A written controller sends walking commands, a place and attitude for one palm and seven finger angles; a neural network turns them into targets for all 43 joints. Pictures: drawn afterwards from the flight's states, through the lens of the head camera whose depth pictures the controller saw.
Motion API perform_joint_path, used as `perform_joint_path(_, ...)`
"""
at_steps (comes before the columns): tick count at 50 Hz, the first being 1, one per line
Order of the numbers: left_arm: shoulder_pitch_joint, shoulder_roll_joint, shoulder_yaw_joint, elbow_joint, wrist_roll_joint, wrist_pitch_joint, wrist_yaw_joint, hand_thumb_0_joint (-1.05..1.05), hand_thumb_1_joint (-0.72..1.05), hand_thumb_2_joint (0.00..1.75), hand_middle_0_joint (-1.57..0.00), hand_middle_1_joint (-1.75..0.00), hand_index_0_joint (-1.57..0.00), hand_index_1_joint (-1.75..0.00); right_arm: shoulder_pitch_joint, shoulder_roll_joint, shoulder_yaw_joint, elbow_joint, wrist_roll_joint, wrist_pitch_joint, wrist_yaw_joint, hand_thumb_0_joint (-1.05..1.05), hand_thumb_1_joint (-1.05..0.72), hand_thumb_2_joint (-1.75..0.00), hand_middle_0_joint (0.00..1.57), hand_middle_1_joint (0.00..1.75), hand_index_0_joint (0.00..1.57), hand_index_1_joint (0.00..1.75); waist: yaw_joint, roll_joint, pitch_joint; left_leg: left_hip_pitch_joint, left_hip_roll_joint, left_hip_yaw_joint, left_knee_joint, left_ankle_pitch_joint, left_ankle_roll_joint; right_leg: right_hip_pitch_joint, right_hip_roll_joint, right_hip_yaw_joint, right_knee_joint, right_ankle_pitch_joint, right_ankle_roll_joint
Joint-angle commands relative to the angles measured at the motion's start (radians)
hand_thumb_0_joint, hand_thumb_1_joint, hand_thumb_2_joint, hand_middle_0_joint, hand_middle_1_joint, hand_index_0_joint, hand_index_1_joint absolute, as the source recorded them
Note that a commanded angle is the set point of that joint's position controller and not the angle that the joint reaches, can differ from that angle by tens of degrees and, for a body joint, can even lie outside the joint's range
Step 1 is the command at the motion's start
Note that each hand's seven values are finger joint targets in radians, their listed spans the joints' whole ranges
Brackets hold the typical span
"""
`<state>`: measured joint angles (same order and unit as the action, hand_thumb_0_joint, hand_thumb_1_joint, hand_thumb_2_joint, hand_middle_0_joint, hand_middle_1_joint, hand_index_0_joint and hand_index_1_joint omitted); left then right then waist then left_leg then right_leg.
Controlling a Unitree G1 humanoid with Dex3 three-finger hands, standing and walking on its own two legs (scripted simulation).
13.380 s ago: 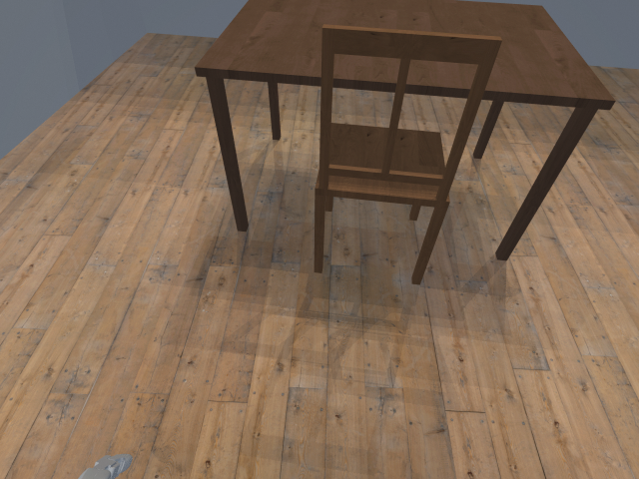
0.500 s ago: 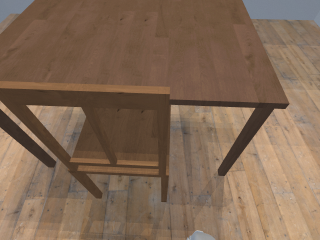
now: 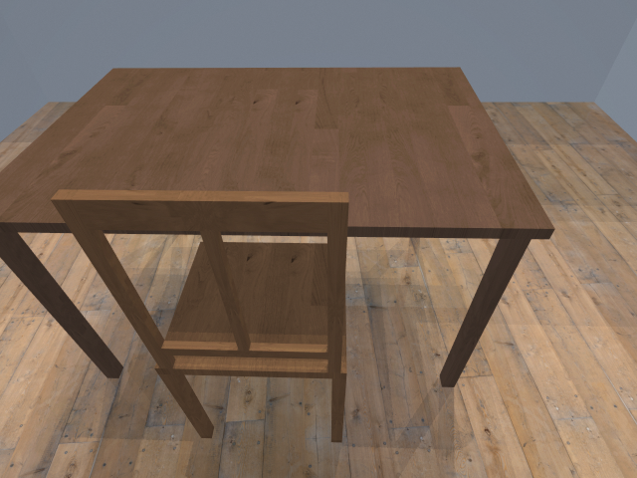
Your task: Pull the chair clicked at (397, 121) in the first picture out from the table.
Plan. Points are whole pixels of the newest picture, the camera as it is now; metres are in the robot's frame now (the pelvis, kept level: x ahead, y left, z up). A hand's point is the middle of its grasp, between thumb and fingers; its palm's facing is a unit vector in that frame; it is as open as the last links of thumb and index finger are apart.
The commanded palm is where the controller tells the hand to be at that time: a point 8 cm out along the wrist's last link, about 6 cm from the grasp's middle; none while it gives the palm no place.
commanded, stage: come to a stop and stand still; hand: left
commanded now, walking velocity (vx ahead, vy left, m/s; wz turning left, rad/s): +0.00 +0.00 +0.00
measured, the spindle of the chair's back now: (229, 296) +0.42 +0.19 -0.06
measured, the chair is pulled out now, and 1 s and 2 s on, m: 0.00 0.00 0.00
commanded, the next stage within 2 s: look again from close up in 0.34 s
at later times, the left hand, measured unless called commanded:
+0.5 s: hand out of the picture +0.02 +0.19 -0.15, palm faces -0.01 -0.97 -0.23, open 7.3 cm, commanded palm none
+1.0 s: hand out of the picture +0.04 +0.16 -0.16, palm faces -0.02 -0.98 -0.20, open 7.3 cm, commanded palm none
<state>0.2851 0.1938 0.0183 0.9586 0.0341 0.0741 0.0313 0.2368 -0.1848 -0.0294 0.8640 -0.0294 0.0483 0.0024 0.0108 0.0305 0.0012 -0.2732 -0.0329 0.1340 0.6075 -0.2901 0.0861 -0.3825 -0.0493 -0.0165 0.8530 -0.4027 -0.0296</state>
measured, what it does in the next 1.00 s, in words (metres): steps on the spot: right foot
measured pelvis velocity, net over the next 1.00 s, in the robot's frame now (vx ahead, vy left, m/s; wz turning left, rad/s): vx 0.04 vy -0.01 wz -0.01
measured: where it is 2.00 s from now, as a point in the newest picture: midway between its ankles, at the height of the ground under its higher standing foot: outside the picture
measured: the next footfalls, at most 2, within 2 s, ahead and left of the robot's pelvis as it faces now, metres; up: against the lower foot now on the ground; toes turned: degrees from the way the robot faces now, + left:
right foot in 0.08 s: +0.04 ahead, -0.11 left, +0.00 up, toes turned -1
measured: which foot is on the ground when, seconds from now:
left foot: down 0.00-1.00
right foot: up 0.00-0.06, down 0.08-1.00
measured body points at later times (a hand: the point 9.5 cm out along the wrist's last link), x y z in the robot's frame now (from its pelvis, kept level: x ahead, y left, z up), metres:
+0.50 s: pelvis -0.01 +0.01 +0.01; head +0.00 -0.01 +0.46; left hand +0.02 +0.24 -0.13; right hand -0.03 -0.22 -0.15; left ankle +0.03 +0.07 -0.72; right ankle -0.01 -0.11 -0.72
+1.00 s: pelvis +0.04 -0.01 +0.02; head +0.06 -0.02 +0.47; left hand +0.04 +0.21 -0.14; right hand +0.05 -0.24 -0.14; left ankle +0.03 +0.07 -0.72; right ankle -0.01 -0.11 -0.72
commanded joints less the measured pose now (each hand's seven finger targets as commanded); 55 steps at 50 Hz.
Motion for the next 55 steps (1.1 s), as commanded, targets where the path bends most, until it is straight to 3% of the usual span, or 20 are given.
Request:
perform_joint_path(1,0.06,0.071,0.02,-0.06,-0.004,-0.044,0.001,0.0,0.9,0.9,-0.2,-0.3,-0.2,-0.3,-0.027,-0.15,-0.032,-0.093,-0.001,-0.031,-0.01,0.0,-0.9,-0.9,0.2,0.3,0.2,0.3,0.025,-0.006,0.14,-0.22,0.239,-0.307,-0.359,-0.272,0.05,0.061,0.022,-0.019,-0.131,0.0,-0.003)
perform_joint_path(3,0.094,0.078,0.017,-0.061,-0.003,-0.06,0.003,0.0,0.9,0.9,-0.2,-0.3,-0.2,-0.3,-0.002,-0.133,-0.027,-0.085,0.007,-0.036,-0.011,0.0,-0.9,-0.9,0.2,0.3,0.2,0.3,0.022,-0.024,0.104,-0.176,0.19,-0.285,-0.301,-0.284,0.014,0.095,0.006,0.051,-0.341,0.017,-0.02)
perform_joint_path(5,0.071,0.115,0.01,-0.074,0.0,-0.081,0.005,0.0,0.9,0.9,-0.2,-0.3,-0.2,-0.3,0.034,-0.1,-0.018,-0.078,0.018,-0.037,-0.009,0.0,-0.9,-0.9,0.2,0.3,0.2,0.3,-0.021,-0.136,0.062,-0.044,0.077,-0.174,-0.153,-0.12,-0.041,-0.018,-0.119,0.27,-0.506,-0.102,-0.092)
perform_joint_path(6,0.026,0.132,0.013,-0.08,-0.006,-0.089,0.003,0.0,0.9,0.9,-0.2,-0.3,-0.2,-0.3,0.062,-0.085,-0.018,-0.061,0.016,-0.032,-0.009,0.0,-0.9,-0.9,0.2,0.3,0.2,0.3,-0.049,-0.173,0.034,0.04,0.049,-0.137,-0.089,-0.067,-0.059,-0.069,-0.172,0.315,-0.558,-0.128,-0.13)
perform_joint_path(7,-0.025,0.139,0.019,-0.091,-0.009,-0.094,0.007,0.0,0.9,0.9,-0.2,-0.3,-0.2,-0.3,0.09,-0.084,-0.021,-0.045,0.012,-0.03,-0.01,0.0,-0.9,-0.9,0.2,0.3,0.2,0.3,-0.065,-0.267,0.011,0.083,0.044,-0.124,-0.028,-0.05,-0.065,-0.099,-0.178,0.315,-0.57,-0.141,-0.137)
perform_joint_path(9,-0.065,0.126,0.017,-0.102,-0.009,-0.09,0.009,0.0,0.9,0.9,-0.2,-0.3,-0.2,-0.3,0.124,-0.087,-0.022,-0.017,0.011,-0.033,-0.01,0.0,-0.9,-0.9,0.2,0.3,0.2,0.3,-0.078,-0.261,0.004,0.151,0.047,-0.132,-0.034,-0.027,-0.063,-0.152,-0.155,0.252,-0.55,-0.148,-0.119)
perform_joint_path(10,-0.063,0.12,0.014,-0.096,-0.01,-0.087,0.007,0.0,0.9,0.9,-0.2,-0.3,-0.2,-0.3,0.135,-0.085,-0.019,-0.003,0.011,-0.038,-0.01,0.0,-0.9,-0.9,0.2,0.3,0.2,0.3,-0.08,-0.21,0.002,0.182,0.059,-0.142,-0.085,-0.008,-0.059,-0.162,-0.126,0.212,-0.515,-0.128,-0.093)
perform_joint_path(11,-0.049,0.112,0.008,-0.087,-0.012,-0.088,0.004,0.0,0.9,0.9,-0.2,-0.3,-0.2,-0.3,0.13,-0.084,-0.012,0.008,0.012,-0.046,-0.009,0.0,-0.9,-0.9,0.2,0.3,0.2,0.3,-0.074,-0.098,0.007,0.183,0.084,-0.16,-0.155,0.002,-0.052,-0.146,-0.092,0.167,-0.477,-0.098,-0.07)
perform_joint_path(13,0.006,0.096,0.007,-0.063,-0.019,-0.078,0.002,0.0,0.9,0.9,-0.2,-0.3,-0.2,-0.3,0.094,-0.11,-0.008,0.014,0.006,-0.057,-0.011,0.0,-0.9,-0.9,0.2,0.3,0.2,0.3,-0.031,0.034,0.039,0.041,0.16,-0.261,-0.317,-0.149,-0.031,-0.039,-0.021,0.095,-0.394,-0.054,-0.029)
perform_joint_path(15,0.062,0.085,0.005,-0.032,-0.014,-0.067,0.001,0.0,0.9,0.9,-0.2,-0.3,-0.2,-0.3,0.062,-0.132,-0.008,0.026,0.005,-0.058,-0.012,0.0,-0.9,-0.9,0.2,0.3,0.2,0.3,0.003,0.048,0.063,-0.072,0.2,-0.327,-0.415,-0.293,-0.013,0.054,0.004,0.051,-0.34,-0.028,-0.023)
perform_joint_path(16,0.071,0.084,0.003,-0.019,-0.01,-0.065,0.001,0.0,0.9,0.9,-0.2,-0.3,-0.2,-0.3,0.051,-0.134,-0.006,0.037,0.005,-0.06,-0.013,0.0,-0.9,-0.9,0.2,0.3,0.2,0.3,0.013,0.063,0.081,-0.093,0.204,-0.34,-0.434,-0.294,-0.006,0.07,0.006,0.041,-0.331,-0.008,-0.023)
perform_joint_path(19,0.092,0.064,-0.004,0.013,-0.011,-0.071,0.002,0.0,0.9,0.9,-0.2,-0.3,-0.2,-0.3,0.064,-0.12,0.002,0.067,0.01,-0.067,-0.017,0.0,-0.9,-0.9,0.2,0.3,0.2,0.3,0.017,0.026,0.044,-0.049,0.188,-0.301,-0.412,-0.201,-0.008,0.105,-0.007,0.053,-0.369,0.049,-0.023)
perform_joint_path(21,0.07,0.064,-0.008,0.018,-0.014,-0.078,0.003,0.0,0.9,0.9,-0.2,-0.3,-0.2,-0.3,0.077,-0.103,0.007,0.09,0.011,-0.069,-0.017,0.0,-0.9,-0.9,0.2,0.3,0.2,0.3,0.009,-0.007,0.058,-0.038,0.171,-0.27,-0.393,-0.15,-0.018,0.113,-0.026,0.078,-0.423,0.065,-0.031)
perform_joint_path(26,0.05,0.064,-0.013,0.039,-0.017,-0.084,0.005,0.0,0.9,0.9,-0.2,-0.3,-0.2,-0.3,0.104,-0.095,0.012,0.133,0.012,-0.07,-0.018,0.0,-0.9,-0.9,0.2,0.3,0.2,0.3,-0.005,-0.011,0.061,0.009,0.163,-0.242,-0.38,-0.117,-0.031,0.096,-0.04,0.096,-0.466,0.061,-0.032)
perform_joint_path(29,0.046,0.059,-0.019,0.053,-0.018,-0.092,0.007,0.0,0.9,0.9,-0.2,-0.3,-0.2,-0.3,0.115,-0.086,0.016,0.148,0.014,-0.077,-0.02,0.0,-0.9,-0.9,0.2,0.3,0.2,0.3,-0.017,-0.042,0.027,0.061,0.152,-0.212,-0.341,-0.011,-0.037,0.104,-0.054,0.117,-0.485,0.117,-0.032)
perform_joint_path(33,0.042,0.054,-0.025,0.068,-0.019,-0.096,0.01,0.0,0.9,0.9,-0.2,-0.3,-0.2,-0.3,0.114,-0.078,0.023,0.171,0.018,-0.081,-0.022,0.0,-0.9,-0.9,0.2,0.3,0.2,0.3,-0.019,-0.047,0.036,0.09,0.148,-0.191,-0.315,0.087,-0.038,0.111,-0.059,0.125,-0.498,0.179,-0.027)
perform_joint_path(40,0.054,0.053,-0.032,0.101,-0.023,-0.104,0.016,0.0,0.9,0.9,-0.2,-0.3,-0.2,-0.3,0.103,-0.074,0.03,0.211,0.021,-0.09,-0.028,0.0,-0.9,-0.9,0.2,0.3,0.2,0.3,-0.018,-0.057,0.009,0.162,0.153,-0.172,-0.28,0.265,-0.039,0.148,-0.062,0.121,-0.493,0.306,-0.018)
perform_joint_path(43,0.06,0.052,-0.036,0.109,-0.024,-0.105,0.017,0.0,0.9,0.9,-0.2,-0.3,-0.2,-0.3,0.089,-0.074,0.033,0.222,0.022,-0.088,-0.029,0.0,-0.9,-0.9,0.2,0.3,0.2,0.3,-0.016,-0.051,0.035,0.162,0.152,-0.173,-0.278,0.277,-0.039,0.149,-0.064,0.122,-0.501,0.324,-0.016)
perform_joint_path(55,0.076,0.06,-0.039,0.127,-0.026,-0.112,0.021,0.0,0.9,0.9,-0.2,-0.3,-0.2,-0.3,0.078,-0.073,0.036,0.249,0.022,-0.089,-0.036,0.0,-0.9,-0.9,0.2,0.3,0.2,0.3,-0.012,-0.034,0.003,0.21,0.155,-0.165,-0.26,0.38,-0.043,0.21,-0.072,0.113,-0.507,0.457,-0.017)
